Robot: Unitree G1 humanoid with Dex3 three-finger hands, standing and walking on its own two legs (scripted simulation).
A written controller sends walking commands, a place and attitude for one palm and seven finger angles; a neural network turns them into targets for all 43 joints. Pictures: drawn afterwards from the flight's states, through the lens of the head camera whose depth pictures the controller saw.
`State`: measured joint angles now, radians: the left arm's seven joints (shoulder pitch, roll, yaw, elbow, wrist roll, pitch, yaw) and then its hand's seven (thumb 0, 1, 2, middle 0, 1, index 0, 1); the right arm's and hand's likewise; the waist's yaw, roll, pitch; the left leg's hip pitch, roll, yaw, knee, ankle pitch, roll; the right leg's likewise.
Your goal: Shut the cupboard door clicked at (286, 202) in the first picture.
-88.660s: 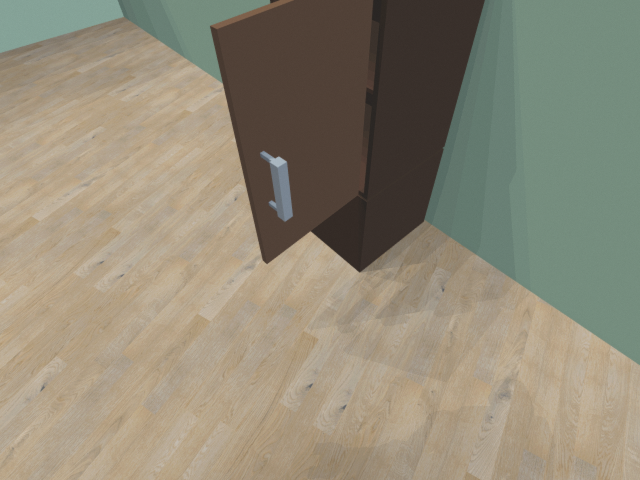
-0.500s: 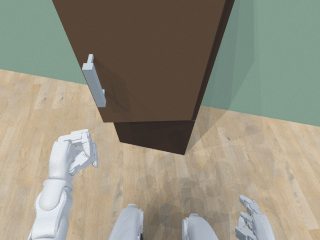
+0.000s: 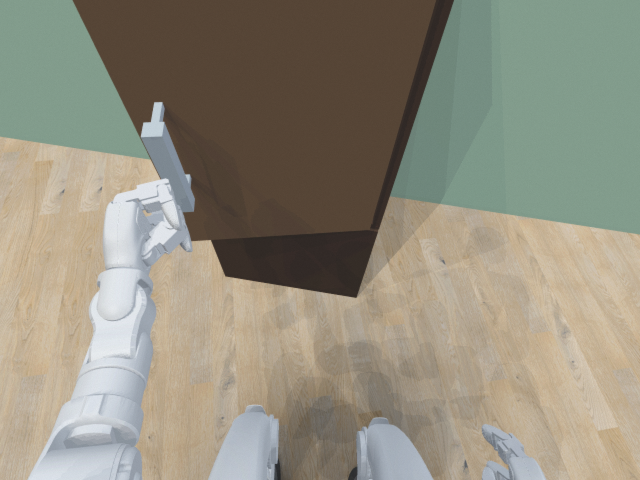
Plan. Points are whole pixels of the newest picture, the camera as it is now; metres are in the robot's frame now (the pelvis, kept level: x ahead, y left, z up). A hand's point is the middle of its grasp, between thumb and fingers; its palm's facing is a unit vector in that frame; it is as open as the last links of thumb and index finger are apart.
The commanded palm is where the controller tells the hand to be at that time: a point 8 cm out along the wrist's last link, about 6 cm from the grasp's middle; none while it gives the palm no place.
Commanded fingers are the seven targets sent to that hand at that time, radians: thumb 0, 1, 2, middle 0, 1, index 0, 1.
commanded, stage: bring the fist close to the handle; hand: left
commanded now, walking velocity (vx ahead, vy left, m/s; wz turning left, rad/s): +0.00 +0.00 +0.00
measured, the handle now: (173, 160) +0.52 +0.22 +0.04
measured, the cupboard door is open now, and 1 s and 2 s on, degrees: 15 12 0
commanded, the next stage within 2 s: push the door shut along its arc in 0.50 s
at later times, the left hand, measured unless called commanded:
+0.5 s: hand (193, 215) +0.43 +0.17 +0.04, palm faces +0.14 -0.99 -0.03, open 3.1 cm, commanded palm +0.40 +0.21 +0.04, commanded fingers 0.00 0.90 0.90 -1.30 -1.50 -1.30 -1.50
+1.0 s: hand (196, 190) +0.47 +0.17 +0.04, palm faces +0.02 -1.00 -0.04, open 3.1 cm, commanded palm +0.46 +0.21 +0.04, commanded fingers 0.00 0.90 0.90 -1.30 -1.50 -1.30 -1.50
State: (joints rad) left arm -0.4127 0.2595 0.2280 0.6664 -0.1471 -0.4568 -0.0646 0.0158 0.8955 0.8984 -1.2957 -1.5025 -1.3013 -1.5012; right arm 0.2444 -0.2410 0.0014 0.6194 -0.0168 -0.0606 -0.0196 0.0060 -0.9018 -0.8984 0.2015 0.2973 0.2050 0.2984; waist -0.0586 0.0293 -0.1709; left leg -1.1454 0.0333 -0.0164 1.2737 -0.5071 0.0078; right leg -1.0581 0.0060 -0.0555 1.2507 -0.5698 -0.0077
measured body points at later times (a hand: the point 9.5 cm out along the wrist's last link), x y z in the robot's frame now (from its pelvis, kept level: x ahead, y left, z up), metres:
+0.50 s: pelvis +0.00 -0.01 +0.01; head +0.12 +0.00 +0.44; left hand +0.42 +0.22 +0.04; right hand +0.07 -0.27 -0.12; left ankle +0.05 +0.11 -0.62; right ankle +0.01 -0.12 -0.62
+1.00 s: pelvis +0.00 -0.01 -0.01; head +0.13 +0.00 +0.42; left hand +0.46 +0.23 +0.05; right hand +0.06 -0.28 -0.13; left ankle +0.05 +0.11 -0.62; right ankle +0.01 -0.12 -0.62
